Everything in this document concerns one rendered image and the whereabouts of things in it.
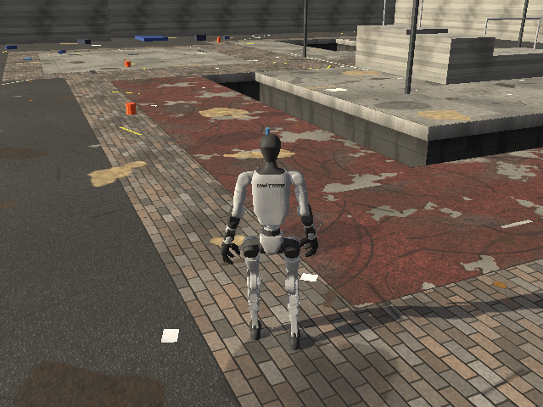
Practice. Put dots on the robot left upper arm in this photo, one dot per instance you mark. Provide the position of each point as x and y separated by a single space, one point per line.
244 179

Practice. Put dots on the robot left hand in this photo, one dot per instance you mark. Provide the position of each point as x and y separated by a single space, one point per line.
225 251

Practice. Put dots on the robot right upper arm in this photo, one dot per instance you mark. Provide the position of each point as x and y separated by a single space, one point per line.
297 179

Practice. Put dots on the left robot forearm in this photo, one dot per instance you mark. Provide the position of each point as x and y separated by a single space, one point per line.
232 225

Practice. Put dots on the right robot forearm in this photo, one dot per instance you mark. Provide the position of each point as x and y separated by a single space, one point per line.
309 225

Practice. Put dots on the robot right hand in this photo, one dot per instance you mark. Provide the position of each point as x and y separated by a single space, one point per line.
309 243

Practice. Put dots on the right robot shin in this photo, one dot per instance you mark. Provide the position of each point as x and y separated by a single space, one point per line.
293 309

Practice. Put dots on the right robot foot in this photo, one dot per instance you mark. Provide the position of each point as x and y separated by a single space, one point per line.
293 341

